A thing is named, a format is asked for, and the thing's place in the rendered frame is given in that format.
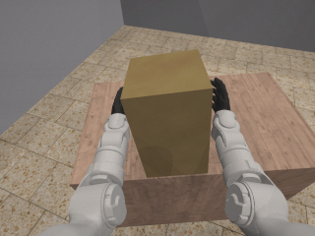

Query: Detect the left robot forearm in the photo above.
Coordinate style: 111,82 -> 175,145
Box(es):
68,113 -> 131,219

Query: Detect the robot right upper arm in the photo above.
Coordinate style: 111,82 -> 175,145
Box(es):
224,180 -> 315,236

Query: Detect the robot left upper arm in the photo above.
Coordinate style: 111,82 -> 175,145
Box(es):
37,182 -> 127,236

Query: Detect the left robot hand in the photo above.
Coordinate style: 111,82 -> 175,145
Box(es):
111,87 -> 125,115

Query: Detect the right robot hand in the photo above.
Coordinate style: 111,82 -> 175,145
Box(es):
210,77 -> 231,114

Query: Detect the carton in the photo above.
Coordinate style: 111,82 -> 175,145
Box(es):
120,48 -> 214,178

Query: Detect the right robot forearm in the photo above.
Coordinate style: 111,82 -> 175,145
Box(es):
211,109 -> 289,214

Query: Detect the pedestal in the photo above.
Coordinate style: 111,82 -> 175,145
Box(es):
69,72 -> 315,228

